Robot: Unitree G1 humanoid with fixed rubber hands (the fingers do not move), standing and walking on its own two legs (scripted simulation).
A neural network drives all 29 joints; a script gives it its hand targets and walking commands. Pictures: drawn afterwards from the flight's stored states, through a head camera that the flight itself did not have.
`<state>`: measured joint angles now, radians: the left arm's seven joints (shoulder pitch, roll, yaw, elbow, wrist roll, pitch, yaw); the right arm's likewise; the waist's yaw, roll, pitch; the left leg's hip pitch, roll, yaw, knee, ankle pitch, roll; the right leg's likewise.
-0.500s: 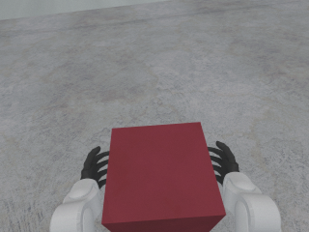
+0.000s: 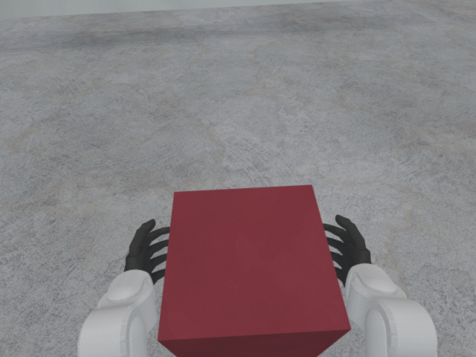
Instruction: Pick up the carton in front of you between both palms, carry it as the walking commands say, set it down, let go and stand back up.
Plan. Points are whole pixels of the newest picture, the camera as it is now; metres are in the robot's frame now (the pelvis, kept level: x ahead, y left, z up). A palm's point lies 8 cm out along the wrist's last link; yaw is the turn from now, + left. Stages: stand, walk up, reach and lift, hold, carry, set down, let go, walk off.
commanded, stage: carry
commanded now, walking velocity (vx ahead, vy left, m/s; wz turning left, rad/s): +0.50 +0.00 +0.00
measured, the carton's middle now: (247, 283) +0.25 +0.00 +0.01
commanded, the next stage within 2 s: none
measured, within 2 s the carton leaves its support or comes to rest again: neither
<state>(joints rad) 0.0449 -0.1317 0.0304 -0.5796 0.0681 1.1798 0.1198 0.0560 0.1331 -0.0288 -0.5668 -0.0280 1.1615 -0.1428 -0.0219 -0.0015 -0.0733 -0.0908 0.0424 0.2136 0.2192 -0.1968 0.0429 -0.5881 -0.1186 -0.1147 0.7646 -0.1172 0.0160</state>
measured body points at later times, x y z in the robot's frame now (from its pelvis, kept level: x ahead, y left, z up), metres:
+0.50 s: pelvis +0.27 -0.03 -0.01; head +0.28 -0.04 +0.44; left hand +0.51 +0.13 +0.07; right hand +0.52 -0.17 +0.07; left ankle +0.27 +0.09 -0.76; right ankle +0.28 -0.13 -0.75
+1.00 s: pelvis +0.34 -0.01 -0.01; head +0.34 -0.01 +0.44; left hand +0.59 +0.15 +0.08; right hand +0.60 -0.16 +0.07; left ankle +0.27 +0.09 -0.75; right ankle +0.28 -0.13 -0.75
